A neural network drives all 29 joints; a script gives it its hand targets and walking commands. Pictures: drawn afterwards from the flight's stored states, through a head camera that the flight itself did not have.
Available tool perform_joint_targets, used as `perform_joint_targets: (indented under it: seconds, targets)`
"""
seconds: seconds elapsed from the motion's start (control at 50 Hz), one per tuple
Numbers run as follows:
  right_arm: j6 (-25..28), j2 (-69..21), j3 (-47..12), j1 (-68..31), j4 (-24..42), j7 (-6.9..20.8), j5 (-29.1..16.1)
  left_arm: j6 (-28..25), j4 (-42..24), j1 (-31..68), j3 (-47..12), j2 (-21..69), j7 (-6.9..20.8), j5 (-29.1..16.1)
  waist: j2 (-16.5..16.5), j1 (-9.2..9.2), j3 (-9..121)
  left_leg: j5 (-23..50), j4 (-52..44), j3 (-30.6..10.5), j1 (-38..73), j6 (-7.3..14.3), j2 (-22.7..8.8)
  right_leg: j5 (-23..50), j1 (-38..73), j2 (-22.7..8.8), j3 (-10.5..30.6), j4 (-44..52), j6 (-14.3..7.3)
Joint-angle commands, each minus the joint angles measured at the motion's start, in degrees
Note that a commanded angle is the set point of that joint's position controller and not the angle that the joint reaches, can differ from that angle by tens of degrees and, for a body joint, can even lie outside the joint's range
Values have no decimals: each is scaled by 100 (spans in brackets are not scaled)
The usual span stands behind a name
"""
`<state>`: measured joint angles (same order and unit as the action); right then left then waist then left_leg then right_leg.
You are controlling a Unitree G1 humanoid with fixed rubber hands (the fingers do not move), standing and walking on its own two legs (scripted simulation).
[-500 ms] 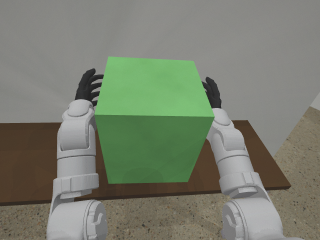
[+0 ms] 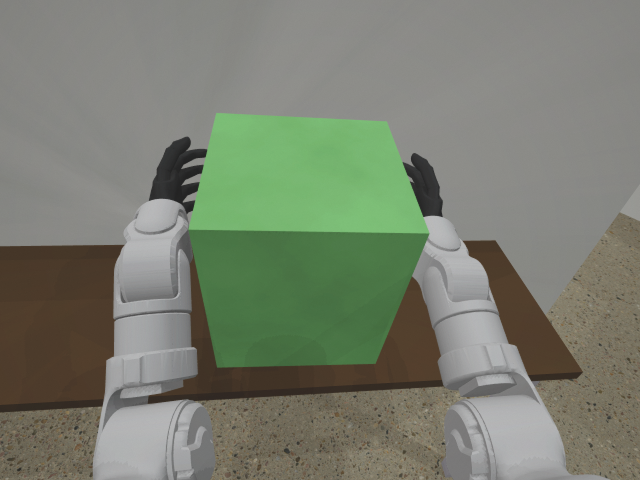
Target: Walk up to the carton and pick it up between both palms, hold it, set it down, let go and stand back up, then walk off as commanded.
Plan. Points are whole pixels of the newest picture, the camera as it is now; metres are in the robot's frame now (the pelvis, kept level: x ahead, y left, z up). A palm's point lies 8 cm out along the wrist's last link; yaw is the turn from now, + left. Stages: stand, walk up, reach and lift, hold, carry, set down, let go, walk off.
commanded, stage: set down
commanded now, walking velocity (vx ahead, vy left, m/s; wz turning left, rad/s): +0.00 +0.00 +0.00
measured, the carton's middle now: (300, 246) +0.36 +0.00 +0.15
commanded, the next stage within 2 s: none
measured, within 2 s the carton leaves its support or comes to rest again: neither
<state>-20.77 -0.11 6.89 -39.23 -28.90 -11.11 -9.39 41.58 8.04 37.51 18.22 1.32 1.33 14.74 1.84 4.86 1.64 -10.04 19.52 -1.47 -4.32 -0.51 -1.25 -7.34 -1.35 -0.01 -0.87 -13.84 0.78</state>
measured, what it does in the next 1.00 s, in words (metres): stands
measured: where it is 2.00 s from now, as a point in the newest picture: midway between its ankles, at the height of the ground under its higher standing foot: outside the picture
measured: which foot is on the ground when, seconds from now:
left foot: down 0.00-1.00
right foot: down 0.00-1.00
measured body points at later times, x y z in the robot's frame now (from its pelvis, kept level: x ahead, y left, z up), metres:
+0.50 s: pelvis +0.01 +0.00 +0.00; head -0.03 +0.02 +0.45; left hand +0.41 +0.14 +0.20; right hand +0.39 -0.17 +0.19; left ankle +0.01 +0.12 -0.75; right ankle +0.01 -0.13 -0.75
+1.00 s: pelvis +0.03 +0.00 +0.00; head +0.03 +0.03 +0.45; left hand +0.43 +0.14 +0.15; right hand +0.41 -0.16 +0.15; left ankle +0.01 +0.12 -0.75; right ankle +0.01 -0.13 -0.75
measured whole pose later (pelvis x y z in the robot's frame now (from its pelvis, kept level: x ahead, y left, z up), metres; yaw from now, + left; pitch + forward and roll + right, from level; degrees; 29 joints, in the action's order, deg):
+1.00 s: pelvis +0.03 +0.00 +0.00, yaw +0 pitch -5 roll -1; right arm 3.1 -1.3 8.0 -34.0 -34.2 -9.9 -0.3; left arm 18.7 18.6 34.8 19.1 2.2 6.5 19.5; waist 3.0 4.9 -4.8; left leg -11.5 17.5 -1.3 -0.7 -0.6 -1.0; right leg -8.5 2.5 -0.3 -0.9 -11.4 1.2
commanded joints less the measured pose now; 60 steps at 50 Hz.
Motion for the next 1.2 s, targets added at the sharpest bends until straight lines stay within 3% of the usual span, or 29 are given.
perform_joint_targets:
  seconds: [0.0,0.14,0.24,0.3,0.38,0.44,0.54,0.62,0.7,0.8,0.86,0.92,1.06,1.18]
  targets:
    - [263,-3042,-2862,-4512,1868,545,-876,-120,-319,3206,-2992,3397,824,-583,-517,-162,1947,1692,-253,214,843,-73,277,477,726,480,-394,10,-27]
    - [677,-2906,-2495,-4861,1636,629,-495,-497,-49,3409,-2665,3236,855,-515,-437,-219,1994,1428,-223,271,841,-84,309,483,789,440,-428,11,-52]
    - [1294,-2588,-1857,-4772,1380,746,245,-993,443,3265,-1916,2885,1070,-27,-237,-255,1677,789,-421,377,758,53,326,178,976,323,-532,69,-23]
    - [1591,-2480,-1412,-4107,757,881,742,-1259,1040,3026,-1368,2615,1292,382,-33,-311,999,71,-648,508,524,198,327,-451,955,208,-596,133,39]
    - [1900,-2443,-1217,-3629,245,979,1049,-1522,1345,3025,-1013,2416,1464,610,32,-401,571,-148,-806,627,406,272,350,-686,1075,187,-659,152,66]
    - [2248,-2524,-1274,-3647,362,975,1099,-1742,1259,2975,-1079,2451,1423,540,9,-450,734,201,-758,668,533,210,358,-356,1164,200,-703,111,109]
    - [2641,-2820,-1731,-3392,564,873,1005,-2160,792,2902,-1499,2439,1220,193,64,-549,1712,1397,-406,708,941,94,375,1052,1589,206,-651,-108,221]
    - [2782,-2939,-2056,-3005,687,755,903,-2394,499,2676,-1950,2475,1093,-45,93,-422,2252,2125,-167,648,1062,-9,403,2288,1919,157,-560,-263,286]
    - [2831,-2915,-2237,-2774,783,656,842,-2450,532,2365,-2066,2435,1081,-102,228,-311,2139,2295,-134,607,958,-22,437,3011,2099,92,-488,-336,341]
    - [2887,-2894,-2252,-2705,891,588,808,-2485,508,2324,-2200,2528,1065,-146,136,-189,2129,2416,-115,559,977,-99,422,3183,2078,93,-485,-339,313]
    - [2955,-2903,-2205,-2789,848,599,810,-2567,468,2488,-2369,2654,1017,-186,-44,-145,2200,2633,-61,527,1104,-185,381,3023,1913,133,-521,-291,246]
    - [2959,-2867,-1991,-2802,580,626,930,-2615,732,2600,-2341,2679,1006,-141,-111,-104,2030,2398,-133,523,1092,-205,344,2654,1717,134,-531,-217,207]
    - [2902,-2828,-1427,-2675,-58,718,1311,-2694,1423,2798,-1904,2622,1107,24,-28,-134,1396,1484,-433,615,833,-99,311,1690,1343,118,-581,-25,160]
    - [3078,-3121,-1457,-3154,51,790,1405,-2965,1739,3145,-1825,2785,1057,-29,-35,-293,1797,1593,-404,648,641,-95,309,2026,1505,88,-524,-144,166]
